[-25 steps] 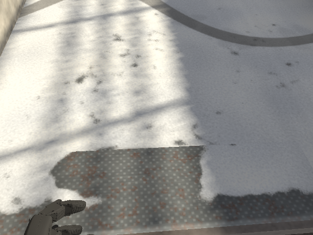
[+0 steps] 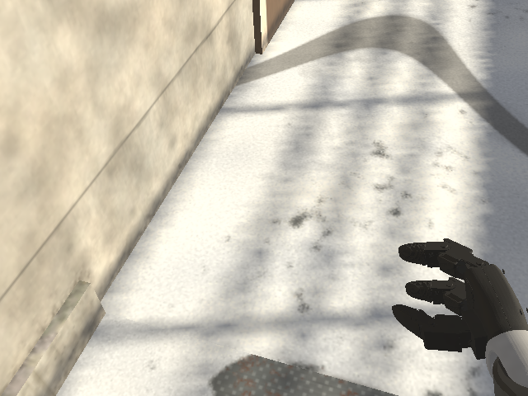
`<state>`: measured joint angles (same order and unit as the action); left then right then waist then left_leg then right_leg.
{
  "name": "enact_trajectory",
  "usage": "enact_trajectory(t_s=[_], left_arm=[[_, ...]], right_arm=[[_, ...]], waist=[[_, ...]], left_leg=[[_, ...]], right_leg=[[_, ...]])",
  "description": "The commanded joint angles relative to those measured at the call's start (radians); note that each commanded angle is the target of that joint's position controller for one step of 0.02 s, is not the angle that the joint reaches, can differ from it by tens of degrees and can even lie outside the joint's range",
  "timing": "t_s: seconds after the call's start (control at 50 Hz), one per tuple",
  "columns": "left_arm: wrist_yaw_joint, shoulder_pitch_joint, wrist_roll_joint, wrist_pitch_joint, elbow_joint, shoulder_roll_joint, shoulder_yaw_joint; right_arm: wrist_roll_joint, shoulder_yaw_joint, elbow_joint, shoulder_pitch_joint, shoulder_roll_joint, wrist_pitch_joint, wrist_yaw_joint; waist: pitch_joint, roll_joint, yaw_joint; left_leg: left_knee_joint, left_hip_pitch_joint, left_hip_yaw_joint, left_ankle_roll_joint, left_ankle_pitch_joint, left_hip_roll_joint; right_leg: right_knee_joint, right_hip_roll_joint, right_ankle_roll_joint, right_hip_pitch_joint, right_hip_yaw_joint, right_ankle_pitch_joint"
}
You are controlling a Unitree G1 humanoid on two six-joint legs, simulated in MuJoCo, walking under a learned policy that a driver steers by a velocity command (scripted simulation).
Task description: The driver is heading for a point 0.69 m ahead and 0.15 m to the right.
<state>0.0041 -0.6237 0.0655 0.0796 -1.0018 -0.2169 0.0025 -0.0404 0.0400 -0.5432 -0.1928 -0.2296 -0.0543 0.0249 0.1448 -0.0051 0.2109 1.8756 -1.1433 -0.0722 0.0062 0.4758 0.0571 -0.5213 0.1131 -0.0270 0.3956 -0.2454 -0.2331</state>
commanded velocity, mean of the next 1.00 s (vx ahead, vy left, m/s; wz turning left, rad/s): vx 0.74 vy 0.00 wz -0.76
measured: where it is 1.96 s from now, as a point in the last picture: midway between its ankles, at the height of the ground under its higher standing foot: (492, 295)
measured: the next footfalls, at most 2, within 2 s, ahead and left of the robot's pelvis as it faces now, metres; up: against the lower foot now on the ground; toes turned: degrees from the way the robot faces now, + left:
left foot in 0.26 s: +0.28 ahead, +0.19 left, +0.17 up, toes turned -15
right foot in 0.86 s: +0.48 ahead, -0.17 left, +0.17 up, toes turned -52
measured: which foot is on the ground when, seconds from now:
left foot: up 0.00-0.24, down 0.26-0.84, up 0.86-1.00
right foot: down 0.00-0.28, up 0.30-0.84, down 0.86-1.00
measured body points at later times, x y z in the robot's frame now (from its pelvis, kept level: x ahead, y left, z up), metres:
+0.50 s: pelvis +0.21 +0.10 +0.10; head +0.20 +0.10 +0.55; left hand +0.55 +0.24 +0.08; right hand +0.09 -0.15 -0.03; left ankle +0.24 +0.20 -0.57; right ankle +0.16 +0.00 -0.40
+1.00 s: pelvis +0.50 -0.11 +0.15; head +0.53 -0.09 +0.60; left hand +0.74 +0.02 +0.00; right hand +0.33 -0.31 +0.04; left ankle +0.51 +0.08 -0.43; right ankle +0.46 -0.14 -0.57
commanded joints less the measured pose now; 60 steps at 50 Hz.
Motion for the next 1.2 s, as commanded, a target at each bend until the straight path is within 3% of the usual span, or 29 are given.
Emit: enact_trajectory(t_s=[0.02,0.12,0.18,0.2,0.24,0.26,0.28,0.3,0.32,0.34,0.38,0.42,0.48,0.58,0.66,0.74,0.8,0.84,0.86,0.88,0.9,0.92,0.96,1.0,1.06,1.08,1.12,1.14,1.2], left_arm=[[-0.006,-0.042,0.007,0.042,0.076,-0.101,-0.008],[0.020,-0.120,0.016,0.029,0.067,-0.096,0.012],[0.021,-0.087,-0.010,0.043,0.092,-0.114,0.005],[0.049,0.052,-0.062,0.037,0.138,-0.152,-0.010],[0.077,0.158,-0.056,0.043,0.197,-0.169,-0.018],[0.004,0.178,-0.094,0.011,0.181,-0.174,-0.095],[-0.001,0.274,-0.152,0.019,0.240,-0.151,-0.105],[0.004,0.417,-0.113,0.041,0.335,-0.087,-0.100],[0.009,0.448,-0.020,0.045,0.360,-0.003,-0.094],[0.001,0.463,0.022,0.036,0.380,0.087,-0.071],[0.013,0.441,0.010,-0.022,0.384,0.103,-0.063],[0.017,0.519,-0.027,-0.085,0.417,0.120,-0.050],[0.020,0.577,-0.040,-0.120,0.437,0.120,-0.038],[0.069,0.686,-0.030,-0.140,0.501,-0.137,-0.105],[0.115,0.739,-0.056,-0.125,0.452,-0.097,-0.106],[0.113,0.775,-0.060,-0.111,0.440,-0.024,-0.075],[0.085,0.711,-0.062,-0.112,0.430,-0.050,-0.090],[0.062,0.473,-0.045,-0.111,0.350,-0.121,-0.118],[0.051,0.272,-0.037,-0.101,0.270,-0.150,-0.142],[0.036,0.284,-0.021,-0.085,0.245,-0.196,-0.160],[0.023,0.361,0.013,-0.079,0.293,-0.242,-0.152],[-0.001,0.284,0.021,-0.065,0.269,-0.243,-0.164],[-0.007,0.293,0.017,-0.020,0.203,-0.142,-0.124],[-0.021,0.321,-0.016,0.022,0.177,-0.074,-0.081],[-0.013,0.336,-0.042,0.054,0.140,-0.100,-0.071],[-0.011,0.416,-0.092,0.043,0.160,0.029,-0.039],[-0.026,0.472,-0.101,0.033,0.192,-0.097,-0.061],[-0.034,0.364,-0.102,0.032,0.170,-0.121,-0.070],[-0.051,0.268,-0.097,0.006,0.123,-0.208,-0.091]], right_arm=[[-0.012,0.017,0.069,-0.008,-0.018,0.008,-0.036],[-0.051,0.028,0.065,-0.069,0.031,-0.008,-0.009],[-0.058,0.033,0.108,-0.141,0.068,0.014,-0.014],[-0.051,0.032,0.136,-0.207,0.061,0.031,0.002],[-0.021,0.013,0.097,-0.086,0.049,0.000,0.021],[0.099,-0.026,0.035,0.307,0.056,0.013,-0.016],[0.048,-0.092,-0.017,0.539,-0.127,0.001,-0.034],[0.040,-0.145,-0.049,0.683,-0.303,0.012,-0.063],[0.086,-0.125,-0.033,0.524,-0.236,0.004,-0.089],[0.066,-0.098,-0.061,0.406,-0.168,-0.010,-0.094],[-0.002,-0.053,-0.155,0.337,0.059,-0.017,-0.099],[-0.038,-0.048,-0.259,0.406,0.133,-0.023,-0.085],[-0.010,-0.056,-0.308,0.502,0.114,-0.032,-0.080],[0.001,-0.117,-0.246,0.542,-0.136,-0.102,-0.105],[-0.016,-0.116,-0.320,0.771,-0.076,-0.062,-0.081],[0.016,-0.101,-0.335,0.806,-0.066,-0.019,-0.072],[0.047,-0.116,-0.357,0.828,-0.154,-0.006,-0.087],[0.030,-0.118,-0.376,0.807,-0.197,0.008,-0.085],[0.039,-0.128,-0.342,0.729,-0.220,0.010,-0.076],[0.031,-0.124,-0.300,0.683,-0.123,-0.005,-0.070],[0.089,-0.098,-0.195,0.646,-0.044,-0.034,-0.060],[0.109,-0.110,-0.134,0.515,-0.109,-0.057,-0.066],[0.079,-0.094,-0.164,0.532,-0.091,-0.064,-0.060],[0.036,-0.085,-0.194,0.581,-0.043,-0.024,-0.047],[0.025,-0.080,-0.166,0.525,-0.025,0.006,-0.029],[0.101,-0.077,-0.151,0.410,-0.012,-0.017,-0.047],[0.070,-0.053,-0.140,0.401,-0.001,-0.048,-0.014],[0.045,-0.058,-0.148,0.325,-0.021,-0.060,0.007],[0.052,-0.084,-0.141,0.292,-0.082,-0.062,0.020]], waist=[[-0.058,0.083,-0.103],[-0.140,0.066,-0.057],[-0.136,0.141,-0.042],[-0.184,0.104,-0.102],[-0.157,0.243,-0.145],[-0.050,0.334,-0.332],[0.076,0.004,-0.455],[0.201,-0.408,-0.532],[0.088,-0.338,-0.414],[-0.068,-0.201,-0.293],[-0.160,-0.113,-0.165],[-0.175,-0.044,-0.133],[-0.221,-0.027,-0.144],[-0.246,-0.012,-0.165],[-0.285,-0.009,-0.272],[-0.300,-0.082,-0.261],[-0.254,-0.205,-0.204],[-0.191,-0.237,-0.081],[-0.129,-0.209,0.018],[-0.096,-0.090,-0.036],[0.043,0.087,-0.093],[0.069,-0.049,-0.037],[-0.120,-0.120,-0.124],[-0.228,-0.083,-0.220],[-0.345,-0.035,-0.293],[-0.324,-0.008,-0.277],[-0.284,0.020,-0.298],[-0.224,-0.003,-0.231],[-0.152,0.098,-0.243]], left_leg=[[0.242,-0.361,-0.073,0.009,0.094,-0.014],[0.011,-0.282,0.012,-0.029,-0.063,-0.106],[-0.208,-0.108,0.057,0.000,-0.121,-0.141],[-0.434,0.157,0.156,0.028,0.297,-0.097],[-0.460,0.509,0.171,0.007,0.137,-0.071],[-0.688,0.787,0.160,-0.055,0.499,-0.011],[-0.907,1.144,-0.371,-0.143,0.723,-0.234],[-1.414,1.188,-1.010,-0.175,1.207,-0.427],[-1.638,0.998,-1.210,-0.138,1.149,-0.490],[-1.613,0.820,-1.111,-0.140,1.001,-0.515],[-1.333,0.605,-0.585,-0.118,0.599,-0.444],[-1.249,0.600,-0.295,-0.078,0.373,-0.359],[-1.333,0.701,-0.142,-0.052,0.185,-0.346],[-1.785,0.906,-0.025,-0.089,0.128,-0.402],[-1.745,1.261,0.266,-0.054,-0.174,-0.335],[-1.661,1.278,0.450,-0.017,-0.710,-0.282],[-1.497,1.285,0.448,-0.047,-1.489,-0.352],[-1.197,1.208,0.393,-0.116,-1.635,-0.384],[-0.894,1.009,0.375,-0.128,-1.480,-0.353],[-0.515,0.618,0.273,-0.119,-0.434,-0.236],[-0.249,0.376,0.134,-0.085,-0.075,-0.090],[-0.212,0.397,-0.030,-0.093,-0.206,-0.098],[-0.300,0.405,-0.024,-0.106,-0.195,-0.183],[-0.386,0.461,-0.050,-0.074,-0.132,-0.205],[-0.670,0.437,-0.045,-0.052,-0.148,-0.219],[-0.644,0.371,-0.018,-0.031,-0.173,-0.209],[-1.047,0.567,0.044,-0.016,-0.431,-0.194],[-1.169,0.678,0.116,-0.008,-0.636,-0.125],[-1.348,0.800,0.123,-0.015,-0.732,-0.021]], right_leg=[[0.049,-0.272,-0.227,-0.377,-0.461,0.296],[0.133,-0.174,-0.193,-0.143,-0.500,-0.399],[0.188,-0.186,-0.200,-0.032,-0.560,-0.479],[0.340,-0.216,-0.220,0.216,-0.520,-0.480],[0.440,-0.286,-0.209,0.278,-0.509,-0.365],[0.271,-0.167,-0.216,0.165,-0.314,0.171],[-0.295,-0.018,-0.103,0.452,-0.080,0.543],[-0.827,0.059,-0.060,0.592,0.036,0.098],[-1.205,0.000,-0.074,0.637,-0.005,-0.025],[-1.363,-0.040,-0.079,0.680,0.057,0.035],[-1.385,-0.125,-0.084,0.613,0.106,0.075],[-1.357,-0.093,-0.096,0.613,0.090,0.072],[-1.345,-0.075,-0.064,0.723,0.095,0.109],[-0.875,-0.135,-0.025,0.587,0.202,0.133],[-0.699,-0.136,-0.093,0.620,0.312,0.102],[-0.417,-0.066,-0.153,0.374,0.446,0.055],[-0.293,0.027,-0.171,0.099,0.529,-0.058],[-0.123,0.054,-0.196,-0.210,0.470,-0.172],[-0.004,0.045,-0.215,-0.493,0.402,-0.114],[-0.096,-0.136,-0.230,-0.737,0.144,-0.169],[0.075,-0.409,-0.330,-0.832,-0.359,-0.180],[0.233,-0.447,-0.327,-0.702,-0.357,-0.163],[0.314,-0.439,-0.302,-0.439,-0.194,-0.106],[0.337,-0.392,-0.286,-0.238,-0.044,0.213],[0.372,-0.341,-0.229,-0.128,0.140,0.628],[0.354,-0.292,-0.196,-0.149,0.162,0.604],[0.321,-0.218,-0.157,-0.052,0.305,0.601],[0.310,-0.186,-0.147,-0.087,0.312,0.540],[0.257,-0.231,-0.101,-0.311,0.258,0.608]])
